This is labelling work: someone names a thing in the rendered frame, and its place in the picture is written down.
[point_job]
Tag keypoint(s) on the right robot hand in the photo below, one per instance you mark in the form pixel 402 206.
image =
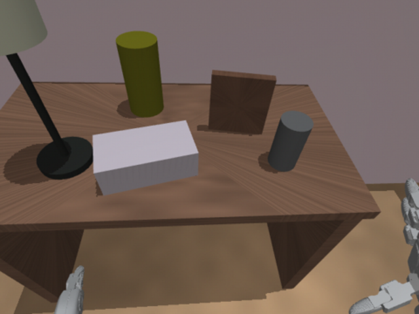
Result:
pixel 393 295

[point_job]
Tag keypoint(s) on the desk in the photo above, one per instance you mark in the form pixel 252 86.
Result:
pixel 308 210

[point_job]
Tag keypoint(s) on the left robot hand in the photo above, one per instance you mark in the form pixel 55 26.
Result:
pixel 71 299

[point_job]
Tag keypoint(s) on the desk lamp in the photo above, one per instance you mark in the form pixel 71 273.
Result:
pixel 21 28

